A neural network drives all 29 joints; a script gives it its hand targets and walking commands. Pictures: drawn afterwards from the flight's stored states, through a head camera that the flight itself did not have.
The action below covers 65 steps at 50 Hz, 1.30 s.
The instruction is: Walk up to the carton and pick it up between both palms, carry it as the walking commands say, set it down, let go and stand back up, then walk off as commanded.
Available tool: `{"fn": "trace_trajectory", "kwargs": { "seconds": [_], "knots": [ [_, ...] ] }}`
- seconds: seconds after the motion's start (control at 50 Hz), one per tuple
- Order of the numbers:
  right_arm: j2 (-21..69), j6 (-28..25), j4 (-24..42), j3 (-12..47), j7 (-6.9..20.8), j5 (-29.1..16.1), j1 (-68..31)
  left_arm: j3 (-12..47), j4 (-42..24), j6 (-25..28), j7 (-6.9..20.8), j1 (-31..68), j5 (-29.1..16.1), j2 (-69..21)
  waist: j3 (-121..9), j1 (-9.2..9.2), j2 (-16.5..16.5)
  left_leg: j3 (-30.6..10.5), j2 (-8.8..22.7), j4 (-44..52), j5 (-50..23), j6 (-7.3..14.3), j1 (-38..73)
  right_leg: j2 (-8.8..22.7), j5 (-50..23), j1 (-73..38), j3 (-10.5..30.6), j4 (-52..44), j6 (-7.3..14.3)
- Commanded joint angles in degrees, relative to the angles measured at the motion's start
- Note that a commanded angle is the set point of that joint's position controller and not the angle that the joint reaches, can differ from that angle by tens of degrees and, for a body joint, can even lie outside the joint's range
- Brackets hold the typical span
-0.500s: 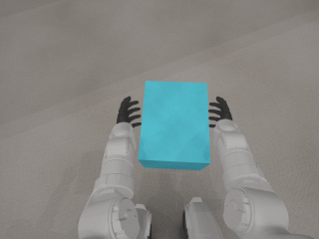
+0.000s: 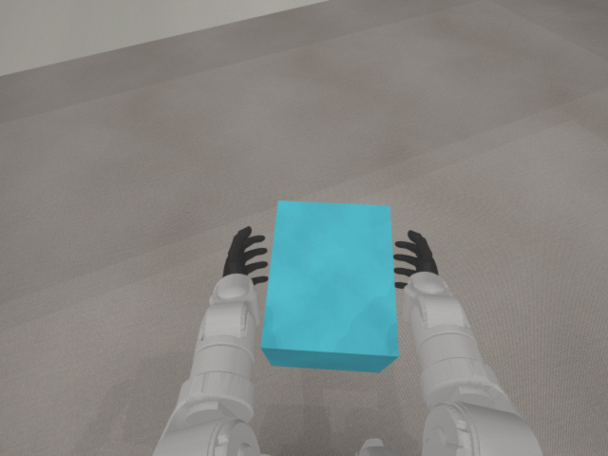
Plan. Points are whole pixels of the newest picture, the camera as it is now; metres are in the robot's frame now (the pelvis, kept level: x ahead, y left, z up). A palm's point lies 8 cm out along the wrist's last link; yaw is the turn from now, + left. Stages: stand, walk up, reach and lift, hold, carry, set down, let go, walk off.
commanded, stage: reach and lift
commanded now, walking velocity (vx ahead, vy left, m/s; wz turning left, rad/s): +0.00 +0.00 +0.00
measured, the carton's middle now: (329, 287) +0.40 -0.02 -0.09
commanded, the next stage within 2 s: hold in 1.92 s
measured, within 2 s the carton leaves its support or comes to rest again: neither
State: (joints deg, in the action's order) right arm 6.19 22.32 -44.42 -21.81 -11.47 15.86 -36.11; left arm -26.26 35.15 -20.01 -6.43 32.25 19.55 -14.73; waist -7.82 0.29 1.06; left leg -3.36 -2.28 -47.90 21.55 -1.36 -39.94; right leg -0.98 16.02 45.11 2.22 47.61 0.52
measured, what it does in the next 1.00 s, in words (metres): stands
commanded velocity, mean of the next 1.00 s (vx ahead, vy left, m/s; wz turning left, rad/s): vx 0.00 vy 0.00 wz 0.00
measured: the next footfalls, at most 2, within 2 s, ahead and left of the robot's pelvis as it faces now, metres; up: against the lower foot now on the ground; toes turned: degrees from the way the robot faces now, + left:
none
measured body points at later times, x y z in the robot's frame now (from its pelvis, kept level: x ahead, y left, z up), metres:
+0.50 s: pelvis +0.02 +0.01 +0.03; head -0.03 -0.01 +0.48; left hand +0.35 +0.13 +0.08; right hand +0.35 -0.14 +0.06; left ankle +0.02 +0.14 -0.70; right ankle +0.07 -0.11 -0.70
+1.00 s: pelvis +0.02 +0.01 +0.04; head -0.08 -0.01 +0.48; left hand +0.34 +0.13 +0.11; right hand +0.33 -0.15 +0.09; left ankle +0.02 +0.14 -0.70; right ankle +0.07 -0.11 -0.70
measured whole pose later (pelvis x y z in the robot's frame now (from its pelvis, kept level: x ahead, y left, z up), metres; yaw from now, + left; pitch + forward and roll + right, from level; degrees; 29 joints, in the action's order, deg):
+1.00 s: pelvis +0.02 +0.01 +0.04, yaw +0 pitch -7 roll +0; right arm 6.6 42.7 -38.6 -17.7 -8.1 16.5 -29.2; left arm -22.8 34.1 -39.1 -5.0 28.4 19.7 -13.3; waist -5.8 0.3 2.0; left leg -3.8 -1.3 -28.8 16.7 -0.3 -4.7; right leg -1.0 11.7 9.8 2.2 28.9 0.1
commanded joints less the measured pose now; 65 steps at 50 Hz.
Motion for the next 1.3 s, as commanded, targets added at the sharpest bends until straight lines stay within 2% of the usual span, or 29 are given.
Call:
{"fn": "trace_trajectory", "kwargs": {
  "seconds": [0.0, 0.04, 0.1, 0.16, 0.24, 0.3, 0.32, 0.36, 0.44, 0.5, 0.54, 0.58, 0.66, 0.68, 0.72, 0.76, 0.8, 0.82, 0.84, 0.88, 0.9, 0.92, 0.94, 0.96, 1.06, 1.1, 1.14, 1.24, 1.28],
  "knots": [
    [63.0, -0.7, -1.0, 21.6, 23.2, -5.1, -28.5, 22.8, 9.4, -2.1, 16.7, 28.1, -4.6, -56.1, -19.3, -0.11, -1.7, -0.7, -3.7, 12.0, -8.7, 2.6, 8.0, -5.7, -8.0, -25.5, 1.9, -9.3, -0.5],
    [65.7, -0.4, 3.4, 26.2, 23.0, -7.0, -28.7, 23.3, 8.2, -2.5, 17.0, 24.1, -5.1, -56.3, -24.0, -2.83, -4.4, -0.3, -3.7, 12.7, -13.6, 3.2, 12.2, -5.6, -11.9, -31.9, 2.3, -10.9, -1.3],
    [65.0, 0.8, 4.3, 25.2, 22.6, -7.0, -28.5, 21.8, 10.8, -4.1, 17.4, 22.7, -4.3, -55.7, -18.0, -3.08, -4.9, -0.3, -3.5, 14.2, -11.3, 3.7, 11.8, -5.3, -9.8, -31.5, 2.4, -12.4, -1.7],
    [62.0, 1.3, 5.5, 23.9, 22.7, -6.8, -27.2, 23.7, 9.5, -4.8, 17.3, 22.9, -5.9, -57.3, -15.3, -1.77, -0.5, -1.0, -3.1, 16.5, -14.3, 2.7, 14.1, -5.4, -13.2, -33.9, 2.6, -13.0, -0.5],
    [62.5, 3.1, 5.9, 25.5, 22.5, -7.0, -28.2, 24.0, 8.7, -5.9, 17.8, 24.8, -7.8, -57.4, -14.6, -0.85, -4.9, -1.1, -2.6, 18.2, -11.6, 2.9, 16.7, -5.4, -10.0, -35.7, 1.7, -15.5, -1.0],
    [62.3, 4.8, 8.8, 26.0, 22.7, -8.9, -28.4, 23.0, 11.9, -8.7, 17.5, 18.7, -6.7, -58.1, -11.8, -2.85, -1.9, -1.4, -2.5, 21.1, -13.1, 2.8, 18.2, -5.3, -11.8, -39.5, 1.7, -16.8, -0.9],
    [61.9, 5.2, 10.1, 26.4, 22.6, -8.6, -28.7, 23.9, 10.9, -9.2, 17.7, 19.7, -7.9, -60.3, -12.1, -1.21, -2.1, -1.3, -2.6, 21.6, -11.3, 2.5, 20.1, -5.3, -9.6, -40.2, 1.5, -17.4, -0.6],
    [63.9, 6.3, 7.6, 25.7, 22.7, -8.8, -27.9, 23.1, 9.7, -9.7, 17.7, 20.4, -7.0, -57.4, -10.5, -2.7, -1.5, -0.9, -2.9, 22.7, -11.0, 3.0, 20.0, -4.7, -10.2, -42.3, 1.9, -18.4, -1.0],
    [63.6, 8.0, 8.1, 25.3, 23.0, -8.4, -24.4, 26.3, 5.7, -11.3, 17.9, 23.0, -10.2, -59.9, -10.2, -0.86, -1.8, -1.1, -2.3, 23.9, -13.8, 2.2, 23.0, -5.3, -12.9, -44.7, 1.3, -19.4, -0.3],
    [64.5, 9.1, 13.0, 29.0, 23.5, -11.5, -27.9, 27.3, 5.2, -13.0, 17.6, 20.8, -10.6, -60.2, -13.1, -3.21, -0.1, -1.3, -2.2, 24.7, -17.3, 2.1, 26.7, -5.2, -15.9, -48.6, 1.4, -20.3, -0.4],
    [63.7, 10.4, 12.8, 28.4, 23.6, -11.2, -24.0, 29.8, 2.5, -13.7, 17.4, 21.1, -11.5, -60.6, -9.8, -1.77, -0.4, -1.7, -2.0, 25.4, -19.4, 1.6, 27.7, -5.7, -17.1, -47.4, 1.0, -21.1, -0.3],
    [61.8, 11.6, 12.9, 27.1, 24.0, -10.7, -27.0, 26.2, 6.1, -15.3, 17.1, 20.0, -10.8, -59.9, -5.6, -3.0, 0.0, -2.1, -1.7, 26.6, -13.6, 1.6, 25.6, -4.8, -11.5, -45.8, 0.8, -21.7, 0.1],
    [64.3, 13.7, 15.5, 29.5, 24.1, -12.3, -25.6, 30.4, 1.5, -17.1, 17.3, 21.6, -13.3, -61.4, -8.3, -2.35, -0.9, -2.0, -1.2, 27.5, -16.5, 1.6, 28.7, -5.5, -14.8, -48.4, 0.5, -22.1, -0.4],
    [63.3, 14.6, 14.9, 28.8, 24.3, -12.7, -24.9, 31.5, 0.4, -17.7, 17.5, 23.3, -15.1, -61.8, -4.9, -1.62, 0.2, -3.1, -0.1, 28.2, -14.7, 1.5, 27.6, -5.8, -14.7, -48.4, 0.1, -21.4, -0.4],
    [62.5, 15.5, 14.9, 27.8, 24.4, -13.0, -29.9, 26.9, 3.8, -18.8, 17.4, 22.8, -13.3, -60.6, -2.6, -3.35, -0.1, -3.4, 0.4, 29.3, -7.8, 2.4, 25.5, -5.5, -10.2, -48.1, 0.1, -21.1, -0.8],
    [62.6, 15.9, 13.0, 25.8, 25.0, -12.1, -31.3, 27.4, 2.4, -19.1, 17.8, 28.5, -13.3, -60.1, -1.4, -1.95, -0.3, -3.1, 0.5, 30.1, -3.1, 2.7, 24.5, -5.3, -7.4, -48.7, -0.2, -21.7, -0.6],
    [61.3, 16.5, 12.4, 25.5, 25.2, -12.3, -31.0, 26.4, 5.1, -19.5, 17.6, 26.2, -13.2, -60.1, -0.7, -2.88, 0.9, -3.1, 0.8, 30.0, -6.9, 2.3, 24.6, -5.4, -10.1, -48.8, 0.0, -21.7, -0.2],
    [62.5, 16.7, 12.9, 26.1, 25.0, -12.2, -30.0, 26.0, 4.7, -19.5, 17.7, 25.2, -13.2, -59.5, -2.8, -3.05, -1.6, -2.5, 0.4, 29.7, -9.8, 2.4, 26.6, -5.4, -11.3, -49.8, -0.1, -22.4, -0.5],
    [62.0, 17.0, 13.9, 26.7, 25.0, -12.3, -33.1, 23.9, 7.6, -20.2, 17.7, 23.3, -11.7, -58.1, -1.5, -3.93, -3.5, -1.9, 0.0, 29.5, -8.9, 2.6, 26.7, -4.8, -8.9, -49.2, 0.2, -23.5, -0.8],
    [61.7, 16.6, 14.1, 24.6, 24.8, -12.4, -33.3, 25.4, 4.1, -19.5, 18.2, 28.5, -13.4, -58.4, -1.7, -1.97, 0.0, -1.9, 0.1, 29.1, -7.5, 1.9, 26.0, -4.1, -8.8, -48.5, 0.8, -22.9, -0.2],
    [61.9, 17.0, 13.8, 25.4, 24.6, -12.0, -34.0, 24.7, 4.8, -19.5, 18.4, 27.9, -13.7, -57.3, 0.2, -2.52, -3.6, -1.8, 0.4, 29.1, -6.2, 2.2, 24.4, -4.2, -7.4, -49.3, 0.5, -23.0, -0.7],
    [61.7, 16.9, 12.1, 23.8, 25.0, -11.9, -35.8, 22.4, 6.6, -19.7, 18.6, 28.7, -12.1, -56.4, -0.1, -3.21, -2.3, -1.3, -0.2, 29.3, -3.3, 2.1, 23.7, -3.6, -4.5, -49.1, 0.9, -23.5, -0.7],
    [62.9, 17.2, 12.3, 25.7, 24.9, -12.2, -35.2, 22.0, 7.4, -19.6, 18.2, 27.0, -11.6, -56.1, -0.3, -4.48, -3.3, -0.9, -0.4, 29.3, -5.3, 2.4, 25.2, -3.5, -5.0, -47.9, 1.1, -24.2, -0.7],
    [63.2, 17.2, 12.6, 25.3, 24.6, -11.5, -34.5, 23.4, 6.6, -19.1, 18.6, 28.0, -12.7, -56.1, -1.6, -2.55, -5.8, -1.4, 0.0, 29.2, -6.8, 2.7, 26.8, -3.8, -6.2, -47.2, 1.1, -24.3, -0.9],
    [62.6, 17.5, 9.1, 22.0, 24.8, -10.9, -31.8, 24.1, 4.6, -19.4, 18.6, 30.4, -12.0, -53.8, 0.7, -2.62, -0.8, -1.0, -0.4, 29.2, -5.9, 1.9, 25.0, -3.3, -6.0, -46.9, 1.3, -24.2, -0.9],
    [64.3, 17.1, 13.9, 25.0, 23.8, -11.6, -33.9, 23.8, 6.6, -19.2, 19.2, 26.7, -12.5, -54.8, -2.6, -2.72, -5.0, -0.7, -0.8, 28.1, -10.5, 2.5, 27.4, -3.3, -9.5, -48.0, 1.8, -24.6, -1.5],
    [65.2, 17.1, 10.2, 23.3, 23.5, -11.1, -30.7, 24.4, 4.6, -18.9, 19.3, 27.9, -12.5, -53.9, -4.6, -2.35, -3.7, -0.6, -1.1, 27.9, -11.5, 2.3, 28.3, -3.0, -10.1, -47.8, 2.4, -24.7, -1.4],
    [64.8, 16.5, 15.4, 25.9, 23.6, -13.1, -31.8, 25.5, 4.1, -19.0, 19.0, 25.1, -12.6, -55.1, -4.7, -3.47, -0.6, -0.4, -1.4, 28.0, -13.7, 1.8, 28.3, -3.4, -12.3, -48.9, 2.1, -24.4, -1.1],
    [63.6, 17.1, 14.9, 26.3, 23.7, -12.6, -28.5, 26.9, 3.0, -19.3, 18.7, 23.2, -13.6, -56.0, -4.6, -2.6, -2.0, -1.5, -0.3, 28.2, -18.3, 1.3, 29.1, -4.2, -16.0, -49.0, 1.5, -23.7, -0.8]
  ]
}}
